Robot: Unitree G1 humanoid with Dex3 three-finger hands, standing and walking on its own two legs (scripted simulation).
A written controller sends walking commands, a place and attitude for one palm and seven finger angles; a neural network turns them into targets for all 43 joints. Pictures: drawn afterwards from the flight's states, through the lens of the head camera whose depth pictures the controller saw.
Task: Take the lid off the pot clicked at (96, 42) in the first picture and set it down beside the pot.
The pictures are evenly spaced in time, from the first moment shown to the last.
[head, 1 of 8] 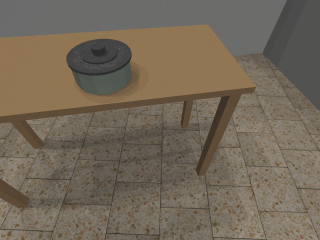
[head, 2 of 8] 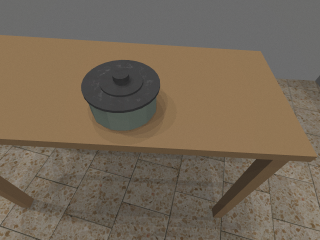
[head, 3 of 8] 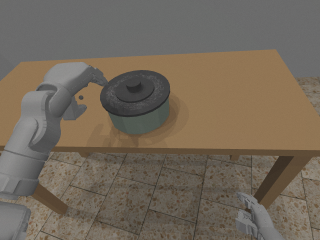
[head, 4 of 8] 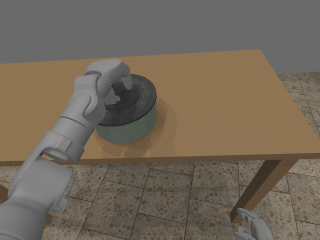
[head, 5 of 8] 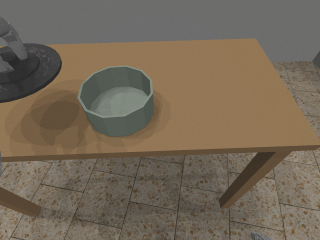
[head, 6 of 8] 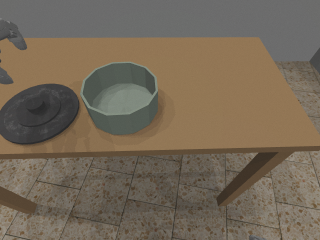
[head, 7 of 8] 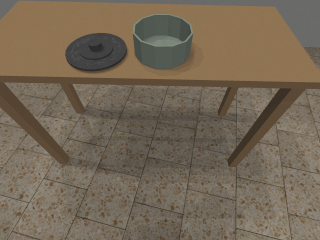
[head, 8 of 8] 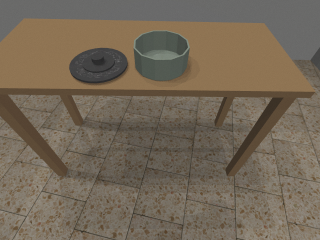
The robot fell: no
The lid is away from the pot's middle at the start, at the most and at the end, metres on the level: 0.00 0.24 0.23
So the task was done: yes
